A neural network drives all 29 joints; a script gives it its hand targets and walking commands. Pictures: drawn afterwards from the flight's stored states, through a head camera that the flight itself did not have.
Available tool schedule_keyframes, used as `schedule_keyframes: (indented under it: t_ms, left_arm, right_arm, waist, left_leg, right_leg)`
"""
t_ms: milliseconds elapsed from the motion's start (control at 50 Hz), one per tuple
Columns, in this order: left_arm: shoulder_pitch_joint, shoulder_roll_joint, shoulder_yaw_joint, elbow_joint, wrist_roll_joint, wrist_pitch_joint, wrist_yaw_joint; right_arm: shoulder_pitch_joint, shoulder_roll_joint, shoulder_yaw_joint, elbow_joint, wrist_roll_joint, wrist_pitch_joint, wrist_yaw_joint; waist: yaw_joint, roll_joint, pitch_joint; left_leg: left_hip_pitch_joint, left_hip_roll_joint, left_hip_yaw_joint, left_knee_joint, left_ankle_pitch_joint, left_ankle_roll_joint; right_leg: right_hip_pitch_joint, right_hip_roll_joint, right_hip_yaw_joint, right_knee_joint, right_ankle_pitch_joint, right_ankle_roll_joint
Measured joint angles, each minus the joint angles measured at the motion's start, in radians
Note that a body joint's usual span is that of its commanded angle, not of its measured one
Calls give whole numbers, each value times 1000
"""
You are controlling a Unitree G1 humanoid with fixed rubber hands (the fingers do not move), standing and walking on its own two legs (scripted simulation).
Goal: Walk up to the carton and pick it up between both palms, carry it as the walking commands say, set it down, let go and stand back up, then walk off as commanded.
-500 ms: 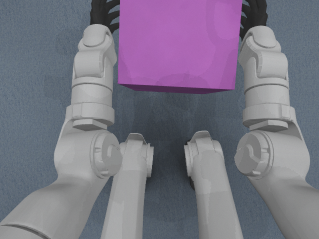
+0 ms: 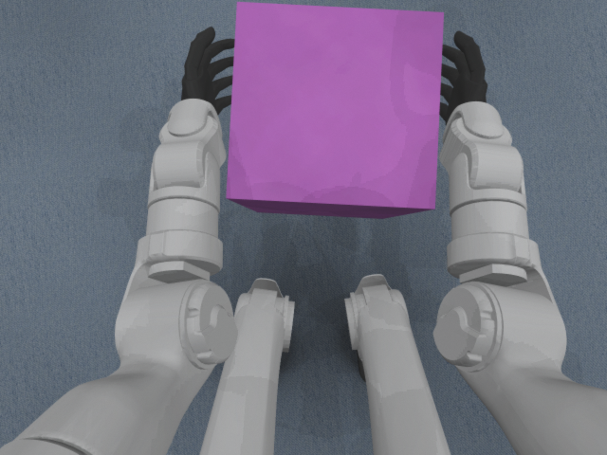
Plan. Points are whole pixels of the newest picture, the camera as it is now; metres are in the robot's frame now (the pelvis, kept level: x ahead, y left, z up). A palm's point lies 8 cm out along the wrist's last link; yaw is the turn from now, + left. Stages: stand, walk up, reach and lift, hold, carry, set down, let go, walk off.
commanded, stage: reach and lift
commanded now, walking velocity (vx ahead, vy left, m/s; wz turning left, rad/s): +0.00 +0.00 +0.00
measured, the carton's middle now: (327, 137) +0.49 -0.02 -0.15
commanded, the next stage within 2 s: none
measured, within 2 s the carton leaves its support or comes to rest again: neither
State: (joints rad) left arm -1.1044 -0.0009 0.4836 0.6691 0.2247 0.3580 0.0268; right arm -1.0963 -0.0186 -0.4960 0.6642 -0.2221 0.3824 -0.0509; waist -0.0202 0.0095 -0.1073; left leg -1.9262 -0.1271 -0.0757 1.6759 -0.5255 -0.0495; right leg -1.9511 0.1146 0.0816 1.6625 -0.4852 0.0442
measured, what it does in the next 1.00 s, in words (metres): rises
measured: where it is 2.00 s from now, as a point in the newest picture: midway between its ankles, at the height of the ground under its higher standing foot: (316, 357)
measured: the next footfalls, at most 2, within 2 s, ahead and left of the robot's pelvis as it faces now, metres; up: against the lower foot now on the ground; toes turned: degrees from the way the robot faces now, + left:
none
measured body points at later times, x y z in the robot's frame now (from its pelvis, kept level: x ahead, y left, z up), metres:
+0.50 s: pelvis +0.02 +0.00 +0.06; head +0.26 +0.00 +0.44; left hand +0.50 +0.13 -0.01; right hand +0.49 -0.17 -0.01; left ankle +0.09 +0.12 -0.49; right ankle +0.10 -0.12 -0.49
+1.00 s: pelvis +0.03 +0.00 +0.12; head +0.23 +0.00 +0.53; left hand +0.48 +0.13 +0.07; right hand +0.46 -0.17 +0.06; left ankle +0.09 +0.12 -0.49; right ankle +0.10 -0.12 -0.49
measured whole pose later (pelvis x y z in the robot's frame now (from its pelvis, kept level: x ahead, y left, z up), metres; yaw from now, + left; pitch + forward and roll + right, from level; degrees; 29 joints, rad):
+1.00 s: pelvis +0.03 +0.00 +0.12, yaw +0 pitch +35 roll +0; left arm -0.76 -0.10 0.46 0.60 0.25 0.32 0.01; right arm -0.77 0.09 -0.47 0.59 -0.25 0.34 -0.03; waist -0.02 0.02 -0.17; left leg -1.39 -0.12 -0.11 1.23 -0.44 -0.03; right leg -1.41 0.11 0.11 1.22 -0.41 0.03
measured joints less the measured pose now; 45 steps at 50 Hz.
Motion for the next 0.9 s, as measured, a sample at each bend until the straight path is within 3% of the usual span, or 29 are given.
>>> schedule_keyframes:
  t_ms: [900]
  left_arm:
    - [304, -91, -24, -59, 21, -38, -14]
  right_arm:
    - [296, 96, 15, -59, -25, -36, 18]
  waist:
    - [-3, 6, -61]
  left_leg:
    - [474, 6, -35, -388, 69, 22]
  right_leg:
    - [481, -7, 28, -391, 61, -9]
